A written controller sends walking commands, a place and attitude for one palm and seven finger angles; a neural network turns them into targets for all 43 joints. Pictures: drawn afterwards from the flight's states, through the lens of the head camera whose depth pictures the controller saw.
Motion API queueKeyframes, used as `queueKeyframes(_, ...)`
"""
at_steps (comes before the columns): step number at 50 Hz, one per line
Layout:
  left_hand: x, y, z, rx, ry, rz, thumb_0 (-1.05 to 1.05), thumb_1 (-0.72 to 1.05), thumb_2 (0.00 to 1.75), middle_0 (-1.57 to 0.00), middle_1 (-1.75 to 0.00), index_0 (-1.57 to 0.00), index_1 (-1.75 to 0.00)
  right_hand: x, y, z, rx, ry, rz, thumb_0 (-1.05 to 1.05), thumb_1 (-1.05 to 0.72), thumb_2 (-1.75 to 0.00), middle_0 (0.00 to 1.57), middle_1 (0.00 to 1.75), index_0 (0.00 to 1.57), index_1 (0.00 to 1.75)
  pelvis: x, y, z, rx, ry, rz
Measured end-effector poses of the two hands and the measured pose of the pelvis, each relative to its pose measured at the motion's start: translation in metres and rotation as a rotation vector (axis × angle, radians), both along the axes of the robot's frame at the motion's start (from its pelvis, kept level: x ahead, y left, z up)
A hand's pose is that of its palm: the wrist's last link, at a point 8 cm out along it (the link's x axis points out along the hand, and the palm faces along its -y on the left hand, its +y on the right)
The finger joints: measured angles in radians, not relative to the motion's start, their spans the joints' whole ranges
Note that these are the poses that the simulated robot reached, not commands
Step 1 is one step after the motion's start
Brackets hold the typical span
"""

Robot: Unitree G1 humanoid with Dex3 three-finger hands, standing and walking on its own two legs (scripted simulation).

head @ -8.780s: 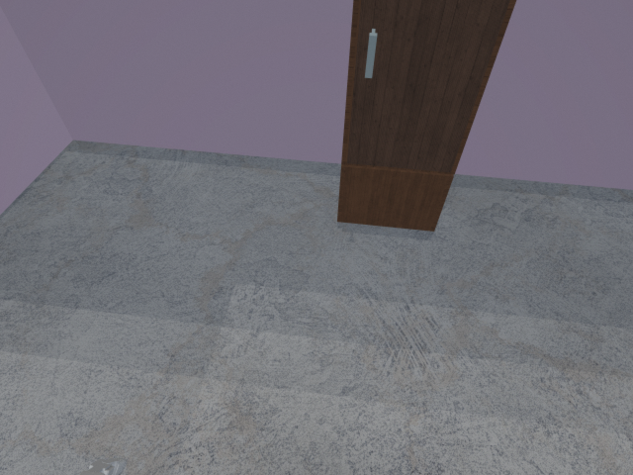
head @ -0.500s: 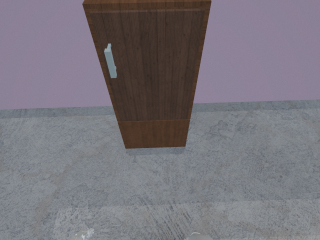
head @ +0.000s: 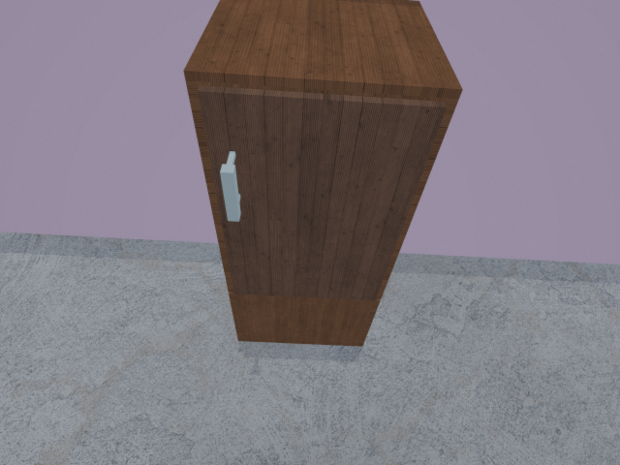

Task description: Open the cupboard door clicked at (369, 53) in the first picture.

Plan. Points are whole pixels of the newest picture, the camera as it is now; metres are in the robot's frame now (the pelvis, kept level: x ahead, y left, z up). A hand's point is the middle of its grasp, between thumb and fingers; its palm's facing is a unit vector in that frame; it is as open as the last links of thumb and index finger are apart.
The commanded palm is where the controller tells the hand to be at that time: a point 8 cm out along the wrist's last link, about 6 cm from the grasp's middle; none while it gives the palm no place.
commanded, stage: come to a stop and stand still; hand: left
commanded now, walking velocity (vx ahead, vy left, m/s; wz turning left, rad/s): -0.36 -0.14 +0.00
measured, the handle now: (233, 186) +0.56 +0.19 +0.00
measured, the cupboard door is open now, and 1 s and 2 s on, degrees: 0 0 0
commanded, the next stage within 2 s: look again from close up in 0.92 s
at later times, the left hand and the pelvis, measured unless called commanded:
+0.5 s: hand out of the picture +0.09 +0.13 -0.15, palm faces +0.09 -0.95 -0.29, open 7.4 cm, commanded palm none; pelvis +0.02 -0.07 +0.00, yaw +1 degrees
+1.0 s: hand out of the picture -0.04 +0.14 -0.17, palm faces +0.07 -0.98 -0.18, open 7.4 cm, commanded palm none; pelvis -0.02 -0.04 +0.01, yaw +2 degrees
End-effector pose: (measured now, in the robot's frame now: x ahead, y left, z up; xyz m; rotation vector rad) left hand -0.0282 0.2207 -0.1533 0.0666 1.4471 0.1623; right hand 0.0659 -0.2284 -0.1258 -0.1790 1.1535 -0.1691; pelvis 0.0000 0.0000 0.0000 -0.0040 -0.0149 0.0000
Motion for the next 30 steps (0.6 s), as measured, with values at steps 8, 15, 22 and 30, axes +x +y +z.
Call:
queueKeyframes(8,0.074,-0.012,0.01,0.058,-0.074,-0.024,0.0,0.91,0.9,-0.2,-0.3,-0.19,-0.3,-0.016,-0.012,-0.012,0.035,0.185,-0.036,-0.01,-0.93,-0.9,0.2,0.3,0.2,0.3,0.032,-0.021,0.004,0.019,-0.007,0.01)
queueKeyframes(15,0.111,-0.035,0.016,0.137,-0.138,-0.062,0.0,0.91,0.9,-0.2,-0.3,-0.19,-0.3,-0.015,-0.043,-0.044,0.104,0.245,-0.079,0.0,-0.92,-0.9,0.2,0.3,0.2,0.3,0.04,-0.055,-0.011,0.041,-0.017,0.007)
queueKeyframes(22,0.113,-0.05,0.035,0.166,-0.199,-0.043,0.0,0.9,0.9,-0.2,-0.3,-0.2,-0.3,0.0,-0.07,-0.04,0.09,0.213,-0.033,0.0,-0.91,-0.9,0.2,0.3,0.2,0.3,0.024,-0.064,-0.002,0.067,-0.007,0.02)
queueKeyframes(30,0.083,-0.039,0.04,0.162,-0.227,-0.016,0.0,0.9,0.9,-0.2,-0.3,-0.2,-0.3,0.004,-0.078,-0.022,0.055,0.131,0.026,0.0,-0.91,-0.9,0.2,0.3,0.2,0.3,0.002,-0.062,0.003,0.071,0.0,0.027)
